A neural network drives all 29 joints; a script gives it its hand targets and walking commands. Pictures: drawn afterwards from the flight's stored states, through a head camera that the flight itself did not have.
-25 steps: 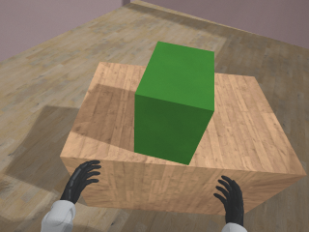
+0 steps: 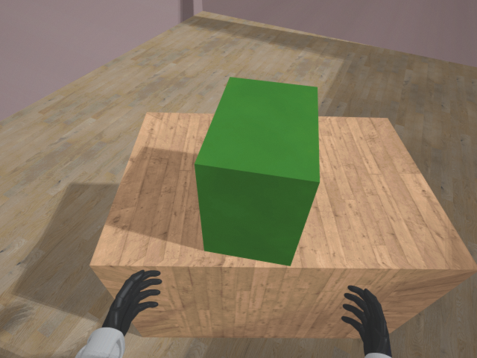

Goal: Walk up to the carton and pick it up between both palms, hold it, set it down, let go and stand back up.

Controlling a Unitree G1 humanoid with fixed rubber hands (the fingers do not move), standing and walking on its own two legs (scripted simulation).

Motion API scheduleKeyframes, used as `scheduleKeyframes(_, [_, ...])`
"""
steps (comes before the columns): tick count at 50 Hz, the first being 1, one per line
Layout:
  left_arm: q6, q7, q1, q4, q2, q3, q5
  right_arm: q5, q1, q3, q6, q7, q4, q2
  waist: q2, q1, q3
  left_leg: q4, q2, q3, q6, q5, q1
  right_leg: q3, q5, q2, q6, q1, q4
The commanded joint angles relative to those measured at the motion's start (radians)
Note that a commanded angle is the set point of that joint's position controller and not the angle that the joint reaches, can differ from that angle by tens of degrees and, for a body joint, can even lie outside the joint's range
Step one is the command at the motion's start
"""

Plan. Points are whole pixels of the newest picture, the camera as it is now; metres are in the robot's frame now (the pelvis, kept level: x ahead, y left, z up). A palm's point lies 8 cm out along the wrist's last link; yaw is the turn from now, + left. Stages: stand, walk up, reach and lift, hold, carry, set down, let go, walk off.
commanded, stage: set down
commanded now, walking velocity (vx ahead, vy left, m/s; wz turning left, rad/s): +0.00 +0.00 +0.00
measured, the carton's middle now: (259, 170) +0.53 +0.01 -0.03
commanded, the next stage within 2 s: let go in 1.14 s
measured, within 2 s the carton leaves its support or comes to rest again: neither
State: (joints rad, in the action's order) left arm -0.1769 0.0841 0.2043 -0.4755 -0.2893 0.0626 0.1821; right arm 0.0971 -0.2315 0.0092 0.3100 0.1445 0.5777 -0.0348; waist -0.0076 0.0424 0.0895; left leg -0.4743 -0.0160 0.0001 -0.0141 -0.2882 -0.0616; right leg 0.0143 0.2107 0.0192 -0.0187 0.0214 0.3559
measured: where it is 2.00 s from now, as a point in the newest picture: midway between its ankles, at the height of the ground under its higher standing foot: outside the picture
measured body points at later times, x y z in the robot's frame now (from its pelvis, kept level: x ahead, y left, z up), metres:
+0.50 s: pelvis +0.01 -0.01 +0.00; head -0.01 +0.00 +0.45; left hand +0.18 +0.23 -0.06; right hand +0.17 -0.20 -0.06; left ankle -0.01 +0.10 -0.74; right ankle +0.00 -0.14 -0.74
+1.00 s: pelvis +0.00 -0.02 +0.00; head -0.03 +0.00 +0.45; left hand +0.17 +0.22 -0.07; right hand +0.16 -0.23 -0.08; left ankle -0.01 +0.10 -0.74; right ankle +0.00 -0.14 -0.74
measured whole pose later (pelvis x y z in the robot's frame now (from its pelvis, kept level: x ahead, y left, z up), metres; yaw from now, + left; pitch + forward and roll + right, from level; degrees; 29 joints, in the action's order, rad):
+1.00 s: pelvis +0.00 -0.02 +0.00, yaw +0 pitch -7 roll -1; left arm 0.00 0.00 0.20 -0.54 -0.25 0.03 0.06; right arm 0.02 -0.19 0.04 0.23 0.04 0.73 -0.09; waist -0.02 0.02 0.07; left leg -0.40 -0.03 -0.01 0.01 -0.24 -0.04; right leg 0.01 0.20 0.02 0.01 0.03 0.35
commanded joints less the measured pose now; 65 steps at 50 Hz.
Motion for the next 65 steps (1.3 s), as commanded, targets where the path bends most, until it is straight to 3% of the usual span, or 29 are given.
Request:
scheduleKeyframes(1, [-0.051, -0.028, -0.078, 0.166, -0.126, -0.065, -0.042, -0.011, 0.073, 0.029, 0.087, -0.023, -0.116, -0.082, 0.111, -0.003, -0.122, 0.071, -0.015, -0.015, 0.121, 0.427, 0.044, -0.002, -0.059, -0.008, 0.055, 0.040, -0.087])
scheduleKeyframes(6, [-0.073, -0.023, -0.038, 0.200, -0.142, -0.080, -0.040, -0.002, 0.016, 0.002, 0.127, -0.016, -0.124, -0.048, 0.094, -0.015, -0.168, 0.039, 0.008, -0.032, 0.108, 0.493, 0.074, 0.009, -0.195, -0.025, 0.032, 0.011, -0.095])
scheduleKeyframes(8, [-0.051, -0.023, -0.036, 0.157, -0.121, -0.082, -0.063, 0.000, 0.024, -0.004, 0.127, -0.027, -0.054, -0.071, 0.108, -0.010, -0.151, 0.044, 0.009, -0.025, 0.107, 0.489, 0.082, 0.008, -0.219, -0.024, 0.033, 0.027, -0.091])
scheduleKeyframes(11, [-0.041, -0.005, -0.034, 0.138, -0.134, -0.095, -0.062, -0.003, 0.010, -0.015, 0.130, -0.018, -0.044, -0.059, 0.064, -0.026, -0.128, 0.045, 0.017, -0.026, 0.088, 0.459, 0.071, 0.012, -0.258, -0.035, 0.020, 0.021, -0.098])
scheduleKeyframes(14, [-0.010, 0.007, 0.001, 0.134, -0.121, -0.103, -0.074, -0.005, -0.002, -0.020, 0.130, -0.016, -0.039, -0.079, 0.055, -0.029, -0.106, 0.057, 0.014, -0.023, 0.089, 0.486, 0.087, 0.008, -0.292, -0.029, 0.016, 0.020, -0.102])
scheduleKeyframes(20, [0.033, 0.022, -0.005, 0.100, -0.122, -0.106, -0.079, -0.030, 0.016, -0.019, 0.118, -0.015, -0.070, -0.084, -0.002, -0.024, -0.064, 0.081, 0.010, -0.028, 0.070, 0.425, 0.056, -0.006, -0.234, -0.026, 0.014, 0.027, -0.114])
scheduleKeyframes(26, [0.055, -0.019, -0.046, 0.130, -0.103, -0.082, -0.099, -0.042, 0.057, 0.021, 0.080, -0.049, -0.055, -0.105, 0.063, -0.016, -0.039, 0.126, -0.024, -0.021, 0.088, 0.333, 0.031, -0.024, -0.059, -0.008, 0.043, 0.060, -0.116])
scheduleKeyframes(30, [0.068, -0.052, -0.064, 0.161, -0.100, -0.068, -0.090, -0.050, 0.082, 0.055, 0.051, -0.064, -0.088, -0.118, 0.092, -0.020, -0.063, 0.159, -0.037, -0.021, 0.090, 0.245, -0.018, -0.027, -0.042, 0.001, 0.040, 0.014, -0.084])
scheduleKeyframes(31, [0.078, -0.062, -0.057, 0.126, -0.082, -0.064, -0.109, -0.051, 0.084, 0.063, 0.039, -0.076, -0.021, -0.126, 0.118, -0.021, -0.046, 0.167, -0.043, -0.010, 0.094, 0.225, -0.016, -0.028, -0.025, 0.005, 0.045, 0.025, -0.082])
scheduleKeyframes(32, [0.089, -0.073, -0.076, 0.131, -0.075, -0.059, -0.112, -0.056, 0.108, 0.074, 0.032, -0.083, -0.030, -0.138, 0.129, -0.016, -0.049, 0.172, -0.042, -0.017, 0.098, 0.213, -0.026, -0.037, -0.011, 0.009, 0.047, 0.024, -0.079])
scheduleKeyframes(37, [0.099, -0.099, -0.085, 0.147, -0.070, -0.060, -0.108, -0.054, 0.119, 0.075, 0.001, -0.100, -0.017, -0.138, 0.115, -0.020, -0.089, 0.169, -0.040, -0.027, 0.085, 0.190, -0.036, -0.035, -0.031, 0.009, 0.044, 0.006, -0.066])
scheduleKeyframes(40, [0.103, -0.092, -0.076, 0.110, -0.081, -0.068, -0.104, -0.060, 0.101, 0.056, -0.009, -0.098, 0.003, -0.126, 0.067, -0.024, -0.082, 0.152, -0.025, -0.047, 0.076, 0.230, -0.017, -0.026, -0.057, -0.004, 0.038, 0.008, -0.084])
scheduleKeyframes(41, [0.126, -0.095, -0.094, 0.058, -0.064, -0.067, -0.122, -0.072, 0.133, 0.063, -0.025, -0.106, 0.047, -0.152, 0.079, -0.025, -0.054, 0.163, -0.024, -0.044, 0.077, 0.193, -0.024, -0.027, -0.016, -0.002, 0.045, 0.031, -0.082])
scheduleKeyframes(47, [0.149, -0.079, -0.114, 0.076, -0.092, -0.084, -0.110, -0.078, 0.116, 0.046, -0.041, -0.092, -0.006, -0.125, 0.011, -0.034, -0.055, 0.138, -0.002, -0.062, 0.049, 0.180, -0.014, -0.017, -0.027, -0.023, 0.029, 0.044, -0.096])
scheduleKeyframes(56, [0.188, -0.077, -0.089, 0.091, -0.082, -0.095, -0.132, -0.088, 0.102, 0.045, -0.043, -0.099, -0.013, -0.148, 0.014, -0.037, -0.086, 0.119, 0.004, -0.065, 0.049, 0.237, 0.041, -0.024, -0.097, -0.018, 0.015, 0.079, -0.086])
scheduleKeyframes(59, [0.198, -0.084, -0.079, 0.097, -0.070, -0.098, -0.150, -0.088, 0.108, 0.053, -0.039, -0.108, 0.004, -0.177, 0.044, -0.037, -0.095, 0.120, 0.007, -0.065, 0.060, 0.269, 0.050, -0.035, -0.138, -0.006, 0.017, 0.079, -0.070])
scheduleKeyframes(65, [0.212, -0.090, -0.049, 0.131, -0.056, -0.109, -0.161, -0.078, 0.090, 0.049, -0.030, -0.123, -0.010, -0.199, 0.019, -0.035, -0.123, 0.107, 0.006, -0.059, 0.054, 0.321, 0.072, -0.032, -0.211, 0.000, 0.013, 0.085, -0.065])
